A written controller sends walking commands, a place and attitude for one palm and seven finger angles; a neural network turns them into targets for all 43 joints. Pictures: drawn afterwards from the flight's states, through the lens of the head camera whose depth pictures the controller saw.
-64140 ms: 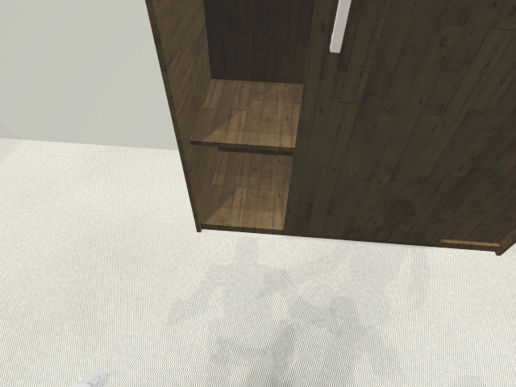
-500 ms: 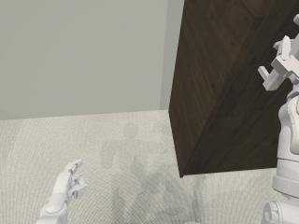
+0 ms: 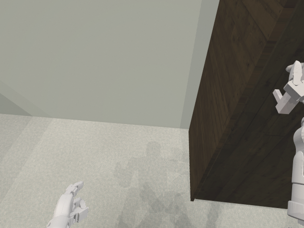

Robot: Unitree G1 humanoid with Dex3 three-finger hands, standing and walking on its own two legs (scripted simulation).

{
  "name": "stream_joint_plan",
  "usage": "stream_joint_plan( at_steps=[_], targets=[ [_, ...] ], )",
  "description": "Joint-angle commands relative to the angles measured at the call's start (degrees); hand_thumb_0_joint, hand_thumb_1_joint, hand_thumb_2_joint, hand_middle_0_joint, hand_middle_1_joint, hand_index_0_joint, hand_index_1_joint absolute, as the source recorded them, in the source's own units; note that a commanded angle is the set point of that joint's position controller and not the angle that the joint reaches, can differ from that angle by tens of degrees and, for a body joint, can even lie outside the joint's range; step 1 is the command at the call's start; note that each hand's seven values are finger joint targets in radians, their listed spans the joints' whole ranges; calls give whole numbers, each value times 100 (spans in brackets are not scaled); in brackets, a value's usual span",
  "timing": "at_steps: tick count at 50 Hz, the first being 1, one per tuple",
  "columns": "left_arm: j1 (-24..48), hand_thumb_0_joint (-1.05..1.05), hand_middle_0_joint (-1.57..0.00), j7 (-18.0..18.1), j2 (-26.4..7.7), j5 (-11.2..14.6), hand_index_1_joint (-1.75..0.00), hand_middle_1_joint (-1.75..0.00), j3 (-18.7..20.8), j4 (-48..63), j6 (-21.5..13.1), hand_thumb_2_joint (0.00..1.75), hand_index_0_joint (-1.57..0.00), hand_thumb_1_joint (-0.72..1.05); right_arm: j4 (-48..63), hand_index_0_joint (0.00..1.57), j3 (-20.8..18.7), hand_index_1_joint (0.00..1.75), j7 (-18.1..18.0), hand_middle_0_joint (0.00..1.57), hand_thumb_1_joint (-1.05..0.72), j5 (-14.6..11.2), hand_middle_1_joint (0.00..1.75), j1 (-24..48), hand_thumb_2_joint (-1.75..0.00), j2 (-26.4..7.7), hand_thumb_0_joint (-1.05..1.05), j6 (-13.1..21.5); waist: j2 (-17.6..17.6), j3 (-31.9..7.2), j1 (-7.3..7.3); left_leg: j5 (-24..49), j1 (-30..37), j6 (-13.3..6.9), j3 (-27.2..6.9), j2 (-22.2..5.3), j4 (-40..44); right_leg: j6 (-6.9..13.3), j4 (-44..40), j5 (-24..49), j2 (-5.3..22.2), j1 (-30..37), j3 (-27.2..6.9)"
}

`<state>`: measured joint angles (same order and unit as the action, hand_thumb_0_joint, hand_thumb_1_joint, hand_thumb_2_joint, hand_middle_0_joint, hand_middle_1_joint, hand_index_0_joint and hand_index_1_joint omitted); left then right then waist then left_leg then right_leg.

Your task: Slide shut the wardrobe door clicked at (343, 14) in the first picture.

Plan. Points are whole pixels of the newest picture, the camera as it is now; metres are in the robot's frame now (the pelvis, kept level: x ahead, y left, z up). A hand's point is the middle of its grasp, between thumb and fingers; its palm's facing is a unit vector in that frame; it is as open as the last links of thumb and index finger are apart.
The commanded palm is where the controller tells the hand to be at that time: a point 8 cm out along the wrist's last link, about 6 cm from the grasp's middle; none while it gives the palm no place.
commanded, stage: stop walking and hold the door there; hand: right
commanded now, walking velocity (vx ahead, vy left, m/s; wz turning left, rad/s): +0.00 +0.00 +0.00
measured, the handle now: (301, 71) +0.39 -0.28 +0.25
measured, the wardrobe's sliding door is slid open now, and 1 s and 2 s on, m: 0.00 0.00 0.00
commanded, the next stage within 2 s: loosen the grip on the handle in 0.42 s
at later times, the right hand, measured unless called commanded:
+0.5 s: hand (293, 81) +0.36 -0.25 +0.25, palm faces +0.34 +0.94 -0.05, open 6.4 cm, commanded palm +0.33 -0.29 +0.24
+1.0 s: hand (296, 81) +0.36 -0.25 +0.25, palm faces +0.38 +0.92 -0.06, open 13.9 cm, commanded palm +0.33 -0.30 +0.24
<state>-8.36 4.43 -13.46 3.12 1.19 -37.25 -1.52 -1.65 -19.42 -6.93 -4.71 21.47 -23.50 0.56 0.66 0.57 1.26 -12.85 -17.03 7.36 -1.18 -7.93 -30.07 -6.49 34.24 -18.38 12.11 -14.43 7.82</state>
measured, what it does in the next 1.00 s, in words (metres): shifts its weight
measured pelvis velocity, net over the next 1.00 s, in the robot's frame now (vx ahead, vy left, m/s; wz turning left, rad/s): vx -0.05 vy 0.03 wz -0.02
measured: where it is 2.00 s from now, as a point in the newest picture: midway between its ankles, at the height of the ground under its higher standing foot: outside the picture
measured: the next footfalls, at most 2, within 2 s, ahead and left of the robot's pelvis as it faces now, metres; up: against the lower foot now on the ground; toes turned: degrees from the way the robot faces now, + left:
none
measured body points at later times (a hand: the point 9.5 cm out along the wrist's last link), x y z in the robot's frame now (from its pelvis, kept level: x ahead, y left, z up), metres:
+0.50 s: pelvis -0.02 -0.03 +0.00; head -0.03 -0.04 +0.45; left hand +0.12 +0.22 -0.09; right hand +0.33 -0.29 +0.25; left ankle +0.03 +0.21 -0.72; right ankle -0.02 -0.18 -0.73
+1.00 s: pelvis -0.05 +0.03 +0.00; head -0.03 +0.03 +0.45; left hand +0.05 +0.31 -0.11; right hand +0.33 -0.30 +0.25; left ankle +0.03 +0.21 -0.73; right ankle -0.01 -0.17 -0.73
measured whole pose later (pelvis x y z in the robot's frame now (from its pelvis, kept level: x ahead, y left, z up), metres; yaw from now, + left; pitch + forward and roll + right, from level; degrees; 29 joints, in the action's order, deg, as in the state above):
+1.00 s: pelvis -0.05 +0.03 +0.00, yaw -1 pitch +0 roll -1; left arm -18.5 3.8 -15.5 2.2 1.5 -44.2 -12.0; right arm -44.9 -23.7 3.7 -4.7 44.3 -28.6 21.3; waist 1.2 1.4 0.5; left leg -11.3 -23.8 4.6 -3.8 -5.1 -34.1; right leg -4.1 33.3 -14.6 6.1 -20.2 -3.9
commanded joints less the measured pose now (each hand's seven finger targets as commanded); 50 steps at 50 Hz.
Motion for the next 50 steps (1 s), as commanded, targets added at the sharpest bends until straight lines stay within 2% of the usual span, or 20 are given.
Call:
stream_joint_plan(
  at_steps=[1,3,4,13,25,26,27,28,29,30,31,33,36,38,40,45,46,47,49,50],
  targets=[
    [699,0,-20,58,-716,-19,-30,-30,145,883,-236,90,-20,90,1359,45,-98,140,67,45,-90,67,140,1981,-90,-1237,0,617,-649,-1705,-158,1676,500,-483,684,627,147,596,-624,1556,-544,597,327],
    [732,0,-20,61,-742,-18,-30,-30,136,879,-227,90,-20,90,1254,45,102,140,70,45,-90,56,140,2031,-90,-1014,0,621,-682,-1561,-157,1155,484,-496,657,677,178,625,-862,1006,-522,412,261],
    [707,0,-20,62,-762,-25,-30,-30,123,861,-224,90,-20,90,1239,45,5,140,39,45,-90,72,140,2128,-90,-1150,0,631,-781,-1552,-182,1018,438,-495,646,686,163,633,-901,793,-506,376,338],
    [598,0,-20,82,-728,-64,-30,-30,100,704,-235,90,-20,90,985,45,295,140,-9,45,-90,105,140,2401,-90,-898,0,618,-522,-1565,-147,1383,349,-554,488,515,274,637,-752,577,-606,426,384],
    [630,0,-20,111,-632,-60,-30,-30,91,700,-238,90,-20,90,1330,45,610,140,-2,45,-90,99,140,2747,-90,-599,0,595,-507,-1845,-124,2290,460,-530,531,412,31,631,-558,1473,-519,764,392],
    [-61,0,-20,-23,-791,-565,-30,-30,437,-223,-664,90,-20,90,-1100,45,-2607,140,-2,45,-90,1146,140,6831,-90,-5112,0,808,346,277,-332,1030,-237,-851,433,544,-241,771,-1188,2072,-257,-247,728],
    [-564,0,-20,-130,-669,-283,-30,-30,327,444,-853,90,-20,90,-3394,45,56,140,427,45,-78,749,140,5386,-84,-914,0,221,6,-911,486,1306,261,-1090,766,720,-151,273,-1360,3012,-870,-57,-517],
    [-857,0,-20,-195,-940,-6,-30,-30,478,522,-961,90,-20,90,-2585,45,-123,140,783,45,-66,102,140,4466,-78,-579,0,176,-1433,-2039,-135,1392,676,-1120,537,519,-74,-69,-965,3669,-777,845,-309],
    [-635,0,-20,-78,-823,-96,-30,-30,451,391,-951,90,-20,90,-2116,45,-1020,140,778,45,-54,-286,140,4126,-73,-1022,0,454,-1337,-2118,-242,1801,897,-995,482,560,230,135,-789,3337,-801,958,-115],
    [-667,0,-20,-57,-903,-182,-30,-30,439,297,-960,90,-20,90,-1954,45,-1112,140,706,45,-42,-396,140,4357,-67,-1237,0,686,-664,-2068,-189,1755,1011,-906,427,559,391,297,-841,2431,-894,537,-42],
    [-589,0,-20,-87,-783,-202,-30,-30,403,348,-1055,90,-20,90,-1933,45,-838,140,588,45,-30,-318,140,4368,-61,-1003,0,882,178,-1824,-131,1252,942,-851,444,582,466,379,-979,1685,-890,171,-115],
    [-660,0,-20,-218,-675,-236,-30,-30,315,312,-1195,90,-20,90,-1903,45,-45,140,361,45,-5,119,140,4527,-49,-455,0,1338,-189,-1438,26,736,491,-853,383,623,556,470,-1086,1092,-884,184,-177],
    [-628,0,-20,-290,-695,-144,-30,-30,293,276,-1313,90,-20,90,-1907,45,484,140,216,45,31,425,140,4751,-32,-425,0,1870,-148,-1360,71,-310,118,-789,314,601,582,504,-1231,-276,-944,34,-240],
    [-681,0,-20,-209,-805,-132,-30,-30,287,174,-1355,90,-20,90,-2277,42,267,137,253,42,55,469,137,5038,-20,-930,0,2055,98,-1298,128,-746,93,-772,246,600,640,539,-1133,-578,-1017,-120,-212],
    [-723,0,-20,-164,-821,-125,-30,-30,275,122,-1421,90,-20,90,-2527,40,382,133,437,40,55,457,133,5416,-20,-996,0,2237,99,-1480,165,-939,-35,-752,199,605,562,557,-1020,-725,-1050,-97,-246],
    [-792,0,-20,-50,-924,-102,-30,-30,261,14,-1432,90,-20,90,-3047,33,13,125,911,33,55,121,125,5547,-20,-1507,0,2435,-48,-1473,121,-1280,-80,-742,117,600,441,559,-762,-985,-1145,-421,-362],
    [-719,0,-20,-20,-998,-107,-30,-30,300,57,-1389,90,-20,90,-3021,32,-847,123,954,32,55,49,123,5189,-20,-2378,0,2457,-67,-1685,-153,-1381,228,-754,54,573,434,577,-749,-884,-1158,-541,-367],
    [-641,0,-20,-9,-953,-99,-30,-30,230,103,-1348,90,-20,90,-3113,30,-675,122,1054,30,55,-28,122,5154,-20,-2204,0,2412,-158,-1557,-104,-1374,232,-751,37,557,437,582,-735,-866,-1180,-634,-352],
    [-653,0,-20,18,-1004,-91,-30,-30,236,134,-1292,90,-20,90,-3322,28,-887,118,1196,28,55,-271,118,4953,-20,-2277,0,2349,308,-1356,-100,-1540,195,-715,11,566,480,617,-677,-848,-1166,-837,-423],
    [-626,0,-20,35,-1014,-94,-30,-30,242,170,-1284,90,-20,90,-3245,26,-930,117,1259,26,55,-320,117,4838,-20,-2305,0,2315,116,-1291,-133,-1553,114,-714,-6,558,437,611,-638,-867,-1172,-851,-416]
  ],
)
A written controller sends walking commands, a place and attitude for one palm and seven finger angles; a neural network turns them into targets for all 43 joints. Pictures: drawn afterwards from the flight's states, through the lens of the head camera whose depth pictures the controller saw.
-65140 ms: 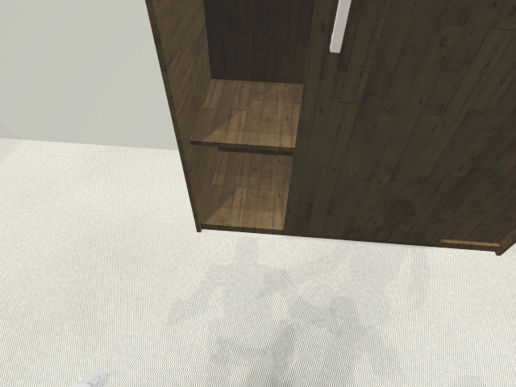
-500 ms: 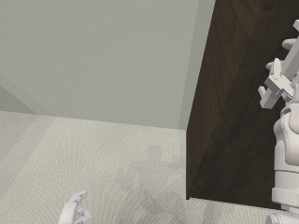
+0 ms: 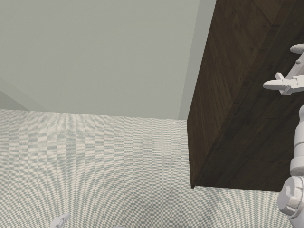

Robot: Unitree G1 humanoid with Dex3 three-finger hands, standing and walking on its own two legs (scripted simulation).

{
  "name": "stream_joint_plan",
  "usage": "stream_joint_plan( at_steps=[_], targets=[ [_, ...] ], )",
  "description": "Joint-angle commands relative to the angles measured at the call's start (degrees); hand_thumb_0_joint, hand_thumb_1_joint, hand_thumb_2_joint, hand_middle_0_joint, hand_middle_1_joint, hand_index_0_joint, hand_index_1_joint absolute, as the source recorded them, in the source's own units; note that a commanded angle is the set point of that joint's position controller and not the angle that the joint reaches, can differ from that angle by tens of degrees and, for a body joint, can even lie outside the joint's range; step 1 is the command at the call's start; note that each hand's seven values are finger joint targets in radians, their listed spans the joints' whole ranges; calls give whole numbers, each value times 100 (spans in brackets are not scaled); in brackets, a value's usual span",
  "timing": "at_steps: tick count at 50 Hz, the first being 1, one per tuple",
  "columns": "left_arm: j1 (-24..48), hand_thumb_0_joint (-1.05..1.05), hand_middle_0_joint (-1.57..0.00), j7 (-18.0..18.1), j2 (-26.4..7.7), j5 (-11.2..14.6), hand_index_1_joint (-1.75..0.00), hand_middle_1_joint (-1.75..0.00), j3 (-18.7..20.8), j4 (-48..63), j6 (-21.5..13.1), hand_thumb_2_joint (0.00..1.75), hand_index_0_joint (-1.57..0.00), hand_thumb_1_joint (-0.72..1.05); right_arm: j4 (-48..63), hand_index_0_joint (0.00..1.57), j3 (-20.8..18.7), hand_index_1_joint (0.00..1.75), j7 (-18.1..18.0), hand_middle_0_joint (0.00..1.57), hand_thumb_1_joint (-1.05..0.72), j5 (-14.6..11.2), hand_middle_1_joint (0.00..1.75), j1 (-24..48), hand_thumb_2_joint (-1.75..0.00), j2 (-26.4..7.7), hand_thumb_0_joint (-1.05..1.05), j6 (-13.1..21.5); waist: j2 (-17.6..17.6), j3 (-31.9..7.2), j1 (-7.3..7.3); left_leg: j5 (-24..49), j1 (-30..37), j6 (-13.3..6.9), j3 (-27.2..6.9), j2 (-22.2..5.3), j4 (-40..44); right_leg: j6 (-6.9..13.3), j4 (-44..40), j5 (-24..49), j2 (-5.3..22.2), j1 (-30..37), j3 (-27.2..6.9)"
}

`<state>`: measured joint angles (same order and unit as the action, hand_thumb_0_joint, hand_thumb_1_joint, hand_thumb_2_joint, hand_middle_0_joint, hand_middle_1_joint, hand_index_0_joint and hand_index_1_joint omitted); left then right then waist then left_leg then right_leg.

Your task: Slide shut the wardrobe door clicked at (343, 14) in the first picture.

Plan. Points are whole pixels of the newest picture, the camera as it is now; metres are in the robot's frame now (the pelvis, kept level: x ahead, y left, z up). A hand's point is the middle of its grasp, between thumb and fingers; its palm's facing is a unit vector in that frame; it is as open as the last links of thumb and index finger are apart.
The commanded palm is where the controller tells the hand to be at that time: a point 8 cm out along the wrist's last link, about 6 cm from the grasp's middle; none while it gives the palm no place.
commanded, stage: loosen the grip on the handle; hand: right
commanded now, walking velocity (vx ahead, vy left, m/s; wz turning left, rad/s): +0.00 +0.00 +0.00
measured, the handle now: (303, 53) +0.45 -0.30 +0.25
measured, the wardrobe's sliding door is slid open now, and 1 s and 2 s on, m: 0.00 0.00 0.00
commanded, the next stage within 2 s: slip the hand off the handle in 0.10 s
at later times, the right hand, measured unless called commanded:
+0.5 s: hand out of the picture +0.42 -0.30 +0.26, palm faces +0.32 +0.95 -0.03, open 14.7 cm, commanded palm +0.38 -0.36 +0.25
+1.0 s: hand out of the picture +0.40 -0.36 +0.25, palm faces +0.37 +0.93 -0.03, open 14.7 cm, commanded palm +0.34 -0.39 +0.25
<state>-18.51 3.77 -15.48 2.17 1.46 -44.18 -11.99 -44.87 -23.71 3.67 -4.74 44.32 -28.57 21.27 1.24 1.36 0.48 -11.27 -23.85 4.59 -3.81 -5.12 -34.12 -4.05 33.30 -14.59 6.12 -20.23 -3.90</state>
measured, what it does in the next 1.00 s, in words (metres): stands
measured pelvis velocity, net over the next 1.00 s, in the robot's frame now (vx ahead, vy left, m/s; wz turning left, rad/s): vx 0.04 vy -0.02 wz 0.01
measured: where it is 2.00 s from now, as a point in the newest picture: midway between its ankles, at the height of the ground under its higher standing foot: outside the picture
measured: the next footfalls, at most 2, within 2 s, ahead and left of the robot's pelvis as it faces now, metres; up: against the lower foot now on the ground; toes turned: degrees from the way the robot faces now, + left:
none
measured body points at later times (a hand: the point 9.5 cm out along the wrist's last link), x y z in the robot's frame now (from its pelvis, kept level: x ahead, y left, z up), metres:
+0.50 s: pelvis +0.03 +0.00 +0.00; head +0.05 +0.01 +0.45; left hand +0.17 +0.25 -0.10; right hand +0.40 -0.35 +0.26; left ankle +0.08 +0.18 -0.72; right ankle +0.04 -0.20 -0.72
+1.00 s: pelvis +0.04 -0.02 +0.00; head +0.06 -0.03 +0.45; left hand +0.14 +0.24 -0.10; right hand +0.37 -0.41 +0.26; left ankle +0.08 +0.18 -0.72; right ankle +0.04 -0.21 -0.72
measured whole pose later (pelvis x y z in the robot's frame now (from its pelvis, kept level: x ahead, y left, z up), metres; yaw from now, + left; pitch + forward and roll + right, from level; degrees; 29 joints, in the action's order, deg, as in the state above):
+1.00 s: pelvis +0.04 -0.02 +0.00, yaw +1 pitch +4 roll +0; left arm -21.5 5.0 -15.1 1.0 0.2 -36.5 -6.6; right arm -29.9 -36.9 16.8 -12.8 30.6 -33.4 12.9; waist 0.2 -2.8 -0.1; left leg -15.1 -24.6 4.8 -4.5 -5.6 -35.4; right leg -5.6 37.8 -19.7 5.0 -22.2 -4.5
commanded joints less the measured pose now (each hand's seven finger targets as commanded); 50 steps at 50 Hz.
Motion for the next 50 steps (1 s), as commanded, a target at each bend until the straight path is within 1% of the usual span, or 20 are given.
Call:
stream_joint_plan(
  at_steps=[1,4,7,8,11,17,19,22,25,28,31,32,34,35,38,39,42,46,47,50],
  targets=[
    [366,0,-20,113,-826,-9,-30,-30,199,872,-226,90,-20,90,1080,25,-425,115,239,25,55,-316,115,2583,-20,-1784,0,211,-26,-1290,-17,-1631,727,-442,279,284,800,376,-559,-1283,-590,-353,696],
    [314,0,-20,141,-872,-35,-30,-30,216,960,-188,90,-20,90,1157,25,-652,115,249,25,55,-356,115,2247,-20,-2014,0,44,-108,-1309,-52,-1533,702,-425,281,280,701,410,-490,-1210,-586,-462,657],
    [236,0,-20,158,-856,-57,-30,-30,216,1028,-181,90,-20,90,1466,25,-479,115,283,25,55,-400,115,2215,-20,-1779,0,-94,-181,-1379,-9,-1304,644,-427,337,308,607,413,-485,-1108,-568,-398,620],
    [205,0,-20,168,-856,-73,-30,-30,217,1020,-170,90,-20,90,1456,25,-614,115,268,25,55,-453,115,2112,-20,-1852,0,-135,-13,-1354,-7,-1305,680,-422,343,307,614,423,-457,-1052,-552,-425,604],
    [209,0,-20,193,-861,-68,-30,-30,216,1071,-141,90,-20,90,1800,25,-687,115,281,25,55,-438,115,2140,-20,-1992,0,-257,-174,-1554,-18,-1030,738,-418,360,322,529,426,-395,-656,-541,-338,621],
    [81,0,-20,192,-818,-83,-30,-30,188,1142,-33,90,-20,90,1837,25,-1163,115,390,25,55,-557,115,1603,-20,-2212,0,-493,-84,-1938,-140,299,1084,-424,461,366,252,388,-199,523,-560,-258,691],
    [77,0,-20,191,-810,-67,-30,-30,158,1174,31,90,-20,90,1646,25,-1270,115,432,25,55,-624,115,1463,-20,-2275,0,-584,24,-1775,-129,403,1074,-397,461,356,242,381,-165,530,-563,-390,726],
    [114,0,-20,186,-812,-71,-30,-30,152,1294,115,90,-20,90,1749,25,-1498,115,462,25,55,-651,115,1357,-20,-2506,0,-639,33,-1866,-190,483,1128,-393,459,368,182,369,-135,569,-576,-432,731],
    [120,0,-20,165,-786,-80,-30,-30,144,1395,174,90,-20,90,1909,25,-1560,115,499,25,55,-633,115,1350,-20,-2532,0,-590,-23,-1940,-201,541,1121,-399,498,396,121,356,-127,607,-587,-400,737],
    [71,0,-20,161,-801,-113,-30,-30,153,1409,214,90,-20,90,1948,25,-1512,115,565,25,55,-524,115,1548,-20,-2607,0,-449,-75,-1917,-75,421,991,-388,483,423,137,362,-97,478,-589,-402,741],
    [49,0,-20,181,-824,-122,-30,-30,149,1375,239,90,-20,90,1966,25,-1198,115,766,25,55,-425,115,1860,-20,-2474,0,-266,-495,-1909,61,287,756,-411,510,469,150,346,-110,377,-603,-265,714],
    [-2,0,-20,196,-839,-127,-30,-30,174,1360,241,90,-20,90,1941,25,-1250,115,834,25,55,-415,115,1860,-20,-2560,0,-207,-472,-2005,48,305,776,-429,525,489,135,349,-103,405,-601,-209,694],
    [-47,0,-20,222,-836,-124,-30,-30,184,1326,242,90,-20,90,2013,25,-1081,115,1001,25,55,-466,115,1968,-20,-2420,0,-127,-721,-2098,113,346,711,-451,521,500,152,355,-80,433,-609,-58,683],
    [-76,0,-20,238,-848,-129,-30,-30,187,1310,251,90,-20,90,2032,25,-1217,115,1069,25,55,-502,115,1890,-20,-2553,0,-107,-788,-2145,57,412,780,-482,548,515,113,336,-91,515,-608,-37,638],
    [-160,0,-20,282,-880,-117,-30,-30,167,1245,284,90,-20,90,1607,25,-1186,115,1283,25,55,-647,115,1823,-20,-2522,0,-216,-673,-1883,99,307,712,-488,567,504,201,330,-153,371,-617,-142,614],
    [-154,0,-20,282,-896,-105,-30,-30,154,1262,291,90,-20,90,1533,25,-1259,115,1334,25,55,-665,115,1844,-20,-2635,0,-257,-706,-1880,61,241,686,-493,571,494,199,324,-184,314,-610,-182,584],
    [-96,0,-20,256,-848,-102,-30,-30,152,1389,279,90,-20,90,1849,25,-1221,115,1415,25,55,-781,115,1526,-20,-2429,0,-357,-927,-1938,-74,330,785,-533,605,499,163,305,-235,427,-643,-75,547],
    [30,0,-20,176,-826,-128,-30,-30,161,1588,259,90,-20,90,2608,25,-1603,115,1320,25,55,-895,115,675,-20,-2487,0,-453,-760,-2145,-291,665,1103,-541,642,493,47,312,-225,764,-639,-11,552],
    [108,0,-20,151,-790,-139,-30,-30,140,1654,237,90,-20,90,2939,25,-1542,115,1298,25,55,-907,115,628,-20,-2353,0,-462,-942,-2139,-320,733,1140,-553,652,484,41,296,-238,852,-646,39,552],
    [235,0,-20,143,-765,-148,-30,-30,125,1731,183,90,-20,90,3307,25,-1739,115,1196,25,55,-1005,115,88,-20,-2303,0,-596,-739,-1955,-380,661,1159,-540,683,488,52,304,-284,779,-621,20,546]
  ],
)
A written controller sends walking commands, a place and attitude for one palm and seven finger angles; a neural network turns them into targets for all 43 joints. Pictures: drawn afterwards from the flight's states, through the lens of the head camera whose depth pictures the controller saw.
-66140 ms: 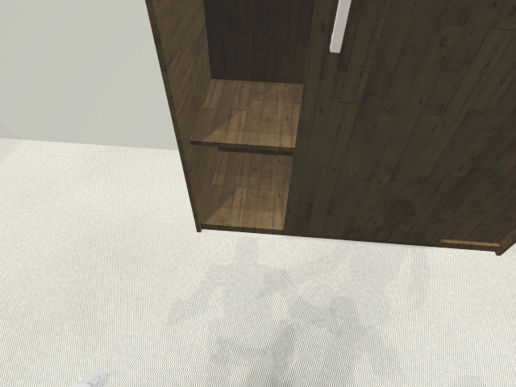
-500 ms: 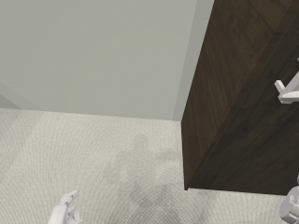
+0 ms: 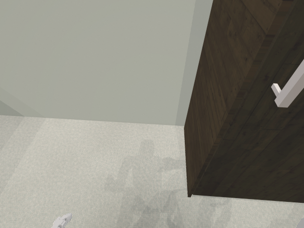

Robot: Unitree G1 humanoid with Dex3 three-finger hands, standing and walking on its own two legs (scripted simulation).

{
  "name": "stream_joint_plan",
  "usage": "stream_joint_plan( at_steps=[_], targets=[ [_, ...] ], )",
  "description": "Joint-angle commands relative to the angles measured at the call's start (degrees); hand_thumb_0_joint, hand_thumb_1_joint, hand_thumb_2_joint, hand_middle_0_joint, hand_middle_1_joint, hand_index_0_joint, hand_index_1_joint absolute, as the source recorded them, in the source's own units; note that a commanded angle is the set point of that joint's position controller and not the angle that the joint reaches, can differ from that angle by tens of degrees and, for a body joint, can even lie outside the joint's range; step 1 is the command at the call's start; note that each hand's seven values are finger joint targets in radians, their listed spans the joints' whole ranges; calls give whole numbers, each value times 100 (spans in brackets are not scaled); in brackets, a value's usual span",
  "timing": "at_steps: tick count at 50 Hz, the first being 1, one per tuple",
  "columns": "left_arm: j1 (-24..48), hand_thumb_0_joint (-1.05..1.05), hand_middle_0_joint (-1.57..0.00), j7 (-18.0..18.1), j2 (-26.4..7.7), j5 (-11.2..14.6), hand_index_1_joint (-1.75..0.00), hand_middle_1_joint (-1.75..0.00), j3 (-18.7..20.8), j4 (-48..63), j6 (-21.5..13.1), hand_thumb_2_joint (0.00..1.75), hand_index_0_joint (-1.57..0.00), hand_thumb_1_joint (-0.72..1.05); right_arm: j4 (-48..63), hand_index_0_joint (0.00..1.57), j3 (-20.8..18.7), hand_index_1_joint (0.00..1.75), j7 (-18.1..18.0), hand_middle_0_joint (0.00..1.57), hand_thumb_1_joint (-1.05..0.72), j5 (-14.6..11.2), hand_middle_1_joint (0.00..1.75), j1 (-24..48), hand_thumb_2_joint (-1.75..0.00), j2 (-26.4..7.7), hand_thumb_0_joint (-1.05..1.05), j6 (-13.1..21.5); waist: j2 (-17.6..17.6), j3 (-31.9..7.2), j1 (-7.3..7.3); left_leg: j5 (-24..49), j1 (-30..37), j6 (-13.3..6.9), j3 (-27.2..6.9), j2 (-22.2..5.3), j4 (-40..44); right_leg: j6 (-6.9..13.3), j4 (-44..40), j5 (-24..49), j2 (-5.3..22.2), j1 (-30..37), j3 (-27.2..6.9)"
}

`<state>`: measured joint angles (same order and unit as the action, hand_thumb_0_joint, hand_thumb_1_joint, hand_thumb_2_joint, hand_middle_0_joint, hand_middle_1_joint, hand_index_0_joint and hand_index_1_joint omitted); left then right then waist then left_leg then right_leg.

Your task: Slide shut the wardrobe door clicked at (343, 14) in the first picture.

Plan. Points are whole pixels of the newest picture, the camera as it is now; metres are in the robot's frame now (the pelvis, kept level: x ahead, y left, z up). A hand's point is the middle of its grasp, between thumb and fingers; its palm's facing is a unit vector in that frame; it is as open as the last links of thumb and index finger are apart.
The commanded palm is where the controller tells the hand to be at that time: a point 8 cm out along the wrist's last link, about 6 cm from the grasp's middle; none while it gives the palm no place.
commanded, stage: slip the hand off the handle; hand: right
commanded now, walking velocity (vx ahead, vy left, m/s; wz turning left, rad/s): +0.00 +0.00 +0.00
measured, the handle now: (300, 64) +0.41 -0.28 +0.26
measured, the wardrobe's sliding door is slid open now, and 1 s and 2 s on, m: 0.00 0.00 0.00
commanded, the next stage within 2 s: draw the hand back to the body in 0.86 s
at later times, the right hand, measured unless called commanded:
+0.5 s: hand out of the picture +0.24 -0.34 +0.26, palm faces +0.43 +0.90 -0.05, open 14.7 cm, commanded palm +0.20 -0.37 +0.25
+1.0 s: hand out of the picture +0.25 -0.35 +0.26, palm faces +0.41 +0.91 -0.04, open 14.7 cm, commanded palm +0.20 -0.37 +0.25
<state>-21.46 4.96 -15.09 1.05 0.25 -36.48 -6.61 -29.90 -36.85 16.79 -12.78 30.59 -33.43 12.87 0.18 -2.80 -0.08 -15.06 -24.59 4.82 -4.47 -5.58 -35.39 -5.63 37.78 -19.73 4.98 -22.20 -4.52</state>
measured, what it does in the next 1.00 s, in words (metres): stands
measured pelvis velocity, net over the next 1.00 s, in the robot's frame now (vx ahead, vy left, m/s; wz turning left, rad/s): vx -0.02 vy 0.01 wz -0.03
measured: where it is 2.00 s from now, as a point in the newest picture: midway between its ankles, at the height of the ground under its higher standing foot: outside the picture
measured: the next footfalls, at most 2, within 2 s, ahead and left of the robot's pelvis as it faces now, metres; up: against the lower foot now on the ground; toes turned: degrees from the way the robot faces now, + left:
none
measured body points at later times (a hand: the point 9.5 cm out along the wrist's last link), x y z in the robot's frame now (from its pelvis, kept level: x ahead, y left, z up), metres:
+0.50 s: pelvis +0.00 +0.01 +0.00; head -0.02 +0.02 +0.45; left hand +0.22 +0.22 -0.06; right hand +0.21 -0.38 +0.26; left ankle +0.04 +0.20 -0.72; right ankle +0.00 -0.18 -0.72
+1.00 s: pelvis -0.02 +0.01 +0.00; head -0.03 +0.02 +0.45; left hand +0.14 +0.26 -0.08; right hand +0.22 -0.39 +0.26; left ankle +0.03 +0.20 -0.72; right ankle +0.00 -0.18 -0.72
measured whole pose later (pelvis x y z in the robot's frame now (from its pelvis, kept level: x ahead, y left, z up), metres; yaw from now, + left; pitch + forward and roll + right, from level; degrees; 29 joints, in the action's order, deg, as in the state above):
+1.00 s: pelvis -0.02 +0.01 +0.00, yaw -2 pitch -1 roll +0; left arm -18.1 7.9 -15.3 0.7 -1.8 -36.6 -13.3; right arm -14.8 -39.9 19.8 -19.2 16.9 -31.1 6.9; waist -1.2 -1.7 -3.0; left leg -16.3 -21.5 5.3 -2.8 -5.5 -38.4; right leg -6.3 39.4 -19.7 5.0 -19.4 -6.6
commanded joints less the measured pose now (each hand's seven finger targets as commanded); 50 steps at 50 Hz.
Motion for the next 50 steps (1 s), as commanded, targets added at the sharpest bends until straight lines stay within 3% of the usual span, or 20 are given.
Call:
stream_joint_plan(
  at_steps=[1,7,8,16,18,20,23,26,29,32,33,38,42,43,47,48,49,50],
  targets=[
    [596,0,-20,36,-801,-41,-30,-30,231,978,-375,90,-20,90,1945,25,-429,115,-129,25,55,-217,115,1399,-20,-1777,0,190,-645,-1462,-330,990,1225,-557,747,523,201,453,-763,1233,-512,209,608],
    [864,0,-20,112,-697,-67,-30,-30,155,1055,-521,90,-20,90,2836,25,-352,115,-227,25,55,-258,115,969,-20,-1486,0,-128,-742,-1327,-348,1075,1275,-547,772,517,228,455,-787,1322,-527,402,613],
    [846,0,-20,133,-704,-79,-30,-30,146,1024,-524,90,-20,90,2841,25,-449,115,-227,25,55,-307,115,852,-20,-1544,0,-164,-557,-1285,-352,1048,1320,-539,777,516,262,467,-775,1268,-519,388,628],
    [1087,0,-20,245,-623,-53,-30,-30,48,1019,-675,90,-20,90,3324,25,-4,115,-27,25,55,-486,115,532,-20,-997,0,-478,-634,-884,-299,931,1211,-519,814,524,286,445,-793,1061,-587,496,576],
    [1087,0,-20,278,-647,-65,-30,-30,40,996,-698,90,-20,90,3316,25,-264,115,-3,25,55,-578,115,277,-20,-1199,0,-540,-348,-900,-356,900,1271,-497,810,518,321,476,-753,1020,-589,499,592],
    [1172,0,-20,292,-640,-50,-30,-30,8,985,-712,90,-20,90,3223,25,-369,115,52,25,55,-609,115,277,-20,-1300,0,-576,-402,-770,-357,766,1272,-493,808,503,341,459,-785,909,-597,393,578],
    [1213,0,-20,296,-626,-70,-30,-30,-3,1022,-761,90,-20,90,3441,25,-515,115,132,25,55,-721,115,22,-20,-1380,0,-561,-472,-870,-427,866,1372,-492,786,505,327,476,-713,1008,-610,466,599],
    [1254,0,-20,331,-638,-51,-30,-30,-22,990,-833,90,-20,90,3376,25,-330,115,219,25,55,-749,115,245,-20,-1275,0,-539,-541,-677,-328,648,1204,-474,766,510,355,461,-722,802,-618,401,582],
    [1197,0,-20,400,-684,-46,-30,-30,-13,892,-899,90,-20,90,3028,25,-383,115,274,25,55,-757,115,445,-20,-1460,0,-501,-502,-516,-266,227,1052,-462,714,507,434,467,-687,495,-611,274,557],
    [1230,0,-20,415,-676,-49,-30,-30,-23,901,-960,90,-20,90,3024,25,-242,115,305,25,55,-699,115,641,-20,-1438,0,-445,-767,-668,-290,103,1049,-492,693,489,402,454,-682,430,-629,275,522],
    [1196,0,-20,423,-669,-54,-30,-30,-13,872,-978,90,-20,90,2998,25,-285,115,290,25,55,-716,115,672,-20,-1481,0,-402,-552,-721,-269,57,1084,-475,672,495,437,467,-656,411,-620,272,517],
    [1142,0,-20,406,-720,-59,-30,-30,11,869,-1002,90,-20,90,2671,25,-617,115,313,25,55,-744,115,499,-20,-1807,0,-304,-472,-831,-364,-102,1139,-475,632,469,411,474,-612,360,-608,69,514],
    [1113,0,-20,371,-750,-42,-30,-30,25,906,-1012,90,-20,90,2444,25,-691,115,327,25,55,-754,115,457,-20,-1856,0,-259,-508,-785,-389,-293,1046,-480,642,464,394,466,-640,226,-598,-61,514],
    [1087,0,-20,365,-751,-49,-30,-30,32,903,-1012,90,-20,90,2465,25,-762,115,305,25,55,-768,115,422,-20,-1914,0,-231,-370,-807,-403,-322,1082,-473,620,465,410,474,-617,226,-600,-74,509],
    [1081,0,-20,339,-748,-63,-30,-30,43,981,-1032,90,-20,90,2795,25,-654,115,266,25,55,-737,115,349,-20,-1742,0,-221,-600,-941,-429,-59,1083,-493,690,479,308,471,-660,384,-607,43,509],
    [1052,0,-20,343,-751,-68,-30,-30,54,959,-1023,90,-20,90,2777,25,-735,115,242,25,55,-764,115,300,-20,-1799,0,-228,-459,-914,-421,-113,1101,-478,643,470,352,480,-622,358,-592,11,537],
    [1047,0,-20,338,-759,-66,-30,-30,48,967,-1019,90,-20,90,2698,25,-741,115,247,25,55,-760,115,193,-20,-1762,0,-265,-410,-858,-421,-124,1068,-470,669,470,336,483,-636,346,-586,-29,537],
    [1066,0,-20,363,-871,56,-30,-30,16,961,-989,90,-20,90,2018,25,-495,115,584,25,55,-678,115,-340,-20,-1852,0,-895,-593,-835,-455,-197,1109,-503,658,462,365,524,-745,206,-569,16,551]
  ],
)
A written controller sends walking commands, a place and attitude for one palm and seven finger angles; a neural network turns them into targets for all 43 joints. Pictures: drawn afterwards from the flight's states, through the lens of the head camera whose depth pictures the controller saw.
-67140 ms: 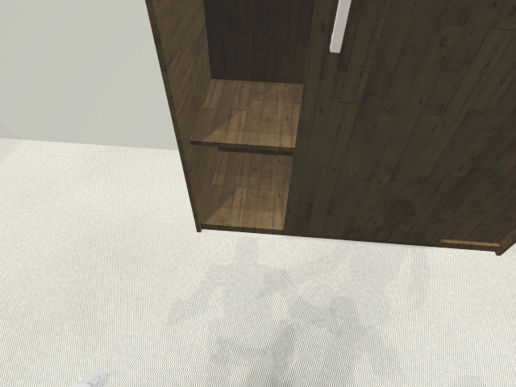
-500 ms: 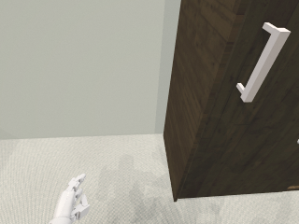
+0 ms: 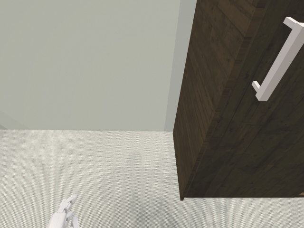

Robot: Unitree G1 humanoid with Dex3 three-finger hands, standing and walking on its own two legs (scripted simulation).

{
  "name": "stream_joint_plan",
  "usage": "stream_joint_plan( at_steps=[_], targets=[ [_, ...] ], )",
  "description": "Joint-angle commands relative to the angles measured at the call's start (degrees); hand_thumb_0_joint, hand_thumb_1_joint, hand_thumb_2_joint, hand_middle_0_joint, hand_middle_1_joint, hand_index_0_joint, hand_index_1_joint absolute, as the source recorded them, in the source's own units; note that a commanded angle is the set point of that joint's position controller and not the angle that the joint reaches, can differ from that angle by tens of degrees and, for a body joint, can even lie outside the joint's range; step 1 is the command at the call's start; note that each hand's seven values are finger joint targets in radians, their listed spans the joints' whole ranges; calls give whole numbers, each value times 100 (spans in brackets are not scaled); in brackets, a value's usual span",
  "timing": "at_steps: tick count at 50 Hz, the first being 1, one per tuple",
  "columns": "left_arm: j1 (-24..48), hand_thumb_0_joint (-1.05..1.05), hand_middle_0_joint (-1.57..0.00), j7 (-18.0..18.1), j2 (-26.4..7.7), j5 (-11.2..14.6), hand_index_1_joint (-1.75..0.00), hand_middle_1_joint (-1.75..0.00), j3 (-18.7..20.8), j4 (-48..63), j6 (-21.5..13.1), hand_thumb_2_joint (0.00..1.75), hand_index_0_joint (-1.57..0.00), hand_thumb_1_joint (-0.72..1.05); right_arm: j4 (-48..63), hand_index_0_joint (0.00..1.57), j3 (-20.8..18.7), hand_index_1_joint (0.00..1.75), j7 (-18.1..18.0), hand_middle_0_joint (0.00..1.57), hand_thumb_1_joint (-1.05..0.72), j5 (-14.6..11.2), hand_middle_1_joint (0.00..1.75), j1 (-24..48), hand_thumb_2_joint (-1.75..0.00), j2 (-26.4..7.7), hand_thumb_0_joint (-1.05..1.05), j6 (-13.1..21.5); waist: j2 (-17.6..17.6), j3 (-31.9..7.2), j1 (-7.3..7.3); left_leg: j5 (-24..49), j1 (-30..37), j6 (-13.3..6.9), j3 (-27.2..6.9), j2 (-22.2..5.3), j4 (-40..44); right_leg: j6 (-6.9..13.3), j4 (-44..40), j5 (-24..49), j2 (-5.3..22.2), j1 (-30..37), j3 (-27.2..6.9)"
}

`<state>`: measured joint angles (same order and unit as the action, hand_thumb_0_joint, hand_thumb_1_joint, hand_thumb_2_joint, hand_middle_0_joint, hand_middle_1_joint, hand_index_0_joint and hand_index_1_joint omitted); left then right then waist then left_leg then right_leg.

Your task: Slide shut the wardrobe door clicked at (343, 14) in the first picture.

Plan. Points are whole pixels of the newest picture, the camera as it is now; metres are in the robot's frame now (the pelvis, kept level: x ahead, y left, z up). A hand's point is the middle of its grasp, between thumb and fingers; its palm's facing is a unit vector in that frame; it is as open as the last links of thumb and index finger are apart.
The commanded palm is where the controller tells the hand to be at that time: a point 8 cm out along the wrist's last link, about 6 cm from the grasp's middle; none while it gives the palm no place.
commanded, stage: draw the hand back to the body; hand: right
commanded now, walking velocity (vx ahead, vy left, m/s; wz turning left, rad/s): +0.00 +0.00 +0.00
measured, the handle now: (274, 62) +0.43 -0.28 +0.26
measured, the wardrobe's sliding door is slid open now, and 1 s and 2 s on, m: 0.00 0.00 0.00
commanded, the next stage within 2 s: step back with the hand held close in 1.56 s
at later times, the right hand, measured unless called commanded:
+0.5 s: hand out of the picture +0.24 -0.32 +0.22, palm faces +0.11 +0.99 -0.04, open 14.6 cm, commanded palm +0.20 -0.35 +0.23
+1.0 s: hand (303, 143) +0.24 -0.28 +0.19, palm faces +0.54 +0.77 -0.34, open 10.6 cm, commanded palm +0.18 -0.31 +0.20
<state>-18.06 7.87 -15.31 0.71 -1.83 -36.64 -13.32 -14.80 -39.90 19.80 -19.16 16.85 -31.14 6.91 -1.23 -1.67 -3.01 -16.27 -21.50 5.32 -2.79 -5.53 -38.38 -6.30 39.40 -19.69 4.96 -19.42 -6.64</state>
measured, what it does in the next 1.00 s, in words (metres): stands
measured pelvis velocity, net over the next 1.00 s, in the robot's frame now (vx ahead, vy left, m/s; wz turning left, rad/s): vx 0.02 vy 0.00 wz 0.03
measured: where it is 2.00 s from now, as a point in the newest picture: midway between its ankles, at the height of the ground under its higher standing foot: outside the picture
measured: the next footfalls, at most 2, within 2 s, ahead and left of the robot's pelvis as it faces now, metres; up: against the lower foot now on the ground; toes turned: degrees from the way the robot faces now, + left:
none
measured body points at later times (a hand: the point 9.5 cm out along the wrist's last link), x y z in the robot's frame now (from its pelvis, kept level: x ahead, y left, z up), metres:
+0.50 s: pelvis +0.01 -0.01 +0.01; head -0.03 +0.00 +0.45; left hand +0.23 +0.20 -0.02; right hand +0.23 -0.37 +0.22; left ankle +0.05 +0.19 -0.71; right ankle +0.02 -0.19 -0.72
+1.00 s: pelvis +0.02 +0.00 +0.01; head +0.00 +0.01 +0.46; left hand +0.18 +0.23 -0.07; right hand +0.21 -0.32 +0.21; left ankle +0.05 +0.19 -0.72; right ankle +0.02 -0.19 -0.72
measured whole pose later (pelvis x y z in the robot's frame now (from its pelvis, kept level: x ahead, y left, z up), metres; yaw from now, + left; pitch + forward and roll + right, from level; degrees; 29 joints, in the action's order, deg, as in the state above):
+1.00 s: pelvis +0.02 +0.00 +0.01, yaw +2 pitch -5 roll +0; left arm -14.3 6.9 -12.6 -1.3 0.3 -40.2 -16.1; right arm 15.4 -23.9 -7.4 -2.4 -16.6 -19.6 8.5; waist -2.2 1.3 -3.8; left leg -15.2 -12.4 6.0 -4.3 -5.5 -31.9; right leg -5.9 31.5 -18.5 5.6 -8.6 -3.9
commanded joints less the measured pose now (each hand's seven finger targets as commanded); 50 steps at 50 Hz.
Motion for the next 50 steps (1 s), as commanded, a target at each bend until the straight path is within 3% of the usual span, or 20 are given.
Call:
stream_joint_plan(
  at_steps=[1,3,5,8,10,13,20,23,24,25,26,27,29,31,33,37,38,41,49,50],
  targets=[
    [744,0,-20,81,-844,147,-30,-30,219,1132,-312,90,-20,90,1059,25,-197,115,441,25,55,-101,115,1261,-20,-2116,0,-568,-576,-999,-170,0,845,-540,495,443,725,591,-951,281,-599,-156,751],
    [801,0,-20,95,-859,169,-30,-30,194,1250,-351,90,-20,90,1338,25,-222,115,652,25,55,-164,115,1271,-20,-2185,0,-1024,-432,-1087,-180,81,931,-537,502,487,751,622,-940,418,-609,-28,741],
    [897,0,-20,73,-867,237,-30,-30,137,1375,-399,90,-20,90,1646,25,-81,115,852,25,55,-198,115,1273,-20,-2142,0,-1437,-543,-1034,-168,182,946,-540,577,531,751,638,-980,514,-632,101,741],
    [936,0,-20,44,-900,262,-30,-30,95,1438,-475,90,-20,90,1971,25,-228,115,1099,25,55,-313,115,1174,-20,-2364,0,-1880,-583,-1051,-173,277,1037,-547,598,598,813,678,-950,634,-661,297,760],
    [949,0,-20,-17,-863,310,-30,-30,20,1472,-472,90,-20,90,1930,25,-32,115,1252,25,55,-349,115,1125,-20,-2201,0,-2095,-493,-824,-102,230,931,-525,680,625,799,664,-1009,561,-658,262,739],
    [956,0,-20,-86,-864,289,-30,-30,31,1486,-475,90,-20,90,1934,25,-267,115,1231,25,55,-466,115,941,-20,-2257,0,-2156,-435,-764,-156,242,951,-525,668,674,862,658,-958,623,-671,268,754],
    [1110,0,-20,-193,-730,311,-30,-30,-27,1587,-455,90,-20,90,2521,25,216,113,1009,25,51,-422,113,426,-22,-1553,0,-2246,-637,-572,-128,434,896,-495,741,652,832,606,-1043,710,-629,390,802],
    [1146,0,-20,-141,-716,294,-30,-30,-51,1535,-474,90,-20,90,2730,25,198,107,926,25,41,-426,107,399,-27,-1533,0,-2251,-532,-496,-116,341,883,-476,723,676,899,619,-1027,633,-632,409,801],
    [1157,0,-20,-138,-694,289,-30,-30,-63,1545,-489,90,-20,90,2857,24,197,104,889,24,37,-415,104,373,-29,-1521,0,-2222,-540,-538,-116,343,911,-474,746,665,869,610,-1054,640,-627,417,764],
    [1002,0,-20,-246,-484,-92,-30,-30,34,1636,-639,90,-20,90,4232,24,293,102,-459,24,33,604,102,955,-31,-1719,0,-1140,-457,-12,-109,222,876,-375,675,727,1203,494,-1154,674,-725,185,903],
    [977,0,-20,-233,-514,-120,-30,-30,18,1380,-715,90,-20,90,3087,24,495,100,-1071,24,30,621,100,-231,-32,-1027,0,-894,-90,270,25,-9,739,-396,817,729,1115,429,-1226,275,-649,28,907],
    [1029,0,-20,-227,-477,-120,-30,-30,45,1271,-696,90,-20,90,3250,24,699,98,-1457,24,26,773,98,-673,-34,-604,0,-699,-136,273,-41,-60,833,-393,842,674,1064,432,-1289,149,-588,6,920],
    [1076,0,-20,-213,-482,-146,-30,-30,109,1142,-686,90,-20,90,3900,24,466,94,-1970,24,19,981,94,-900,-37,-770,0,-282,-543,-265,-111,144,1167,-429,751,601,1037,469,-1264,340,-581,214,1007],
    [1058,0,-20,-194,-434,-214,-30,-30,166,1015,-730,90,-20,90,4341,24,602,89,-2295,24,12,1197,89,-1038,-41,-599,0,30,-956,-612,-114,429,1300,-465,723,546,949,479,-1225,652,-576,421,1062],
    [1029,0,-20,-152,-425,-235,-30,-30,218,868,-751,90,-20,90,4217,23,618,85,-2509,23,4,1320,85,-1497,-44,-518,0,186,-519,-571,-115,523,1344,-440,734,546,1014,519,-1225,788,-520,425,1087],
    [1102,0,-20,-74,-385,-248,-30,-30,302,711,-724,90,-20,90,4307,23,756,77,-2736,23,-10,1543,77,-1560,-51,-383,0,387,-459,-564,-89,638,1358,-419,720,519,1020,564,-1283,953,-503,546,1141],
    [1108,0,-20,-46,-388,-253,-30,-30,317,661,-728,90,-20,90,4230,23,780,75,-2763,23,-14,1558,75,-1674,-53,-371,0,406,-246,-510,-82,617,1355,-406,719,534,1084,585,-1283,942,-487,566,1133],
    [1143,0,-20,-44,-368,-251,-30,-30,346,611,-703,90,-20,90,4215,22,927,68,-2812,22,-25,1639,68,-1975,-58,-196,0,458,-365,-444,-95,712,1380,-394,733,515,1040,583,-1328,1062,-485,600,1164],
    [1190,0,-20,-46,-340,-208,-30,-30,410,688,-622,90,-20,90,4162,21,1032,51,-2816,21,-54,1669,51,-2759,-73,-62,0,530,90,-87,-124,637,1408,-347,712,551,1155,603,-1446,984,-457,535,1215],
    [1204,0,-20,-52,-332,-212,-30,-30,415,716,-618,90,-20,90,4321,21,1069,49,-2810,21,-57,1694,49,-2722,-74,-36,0,557,-104,-151,-130,613,1422,-358,708,545,1143,593,-1459,959,-460,578,1224]
  ],
)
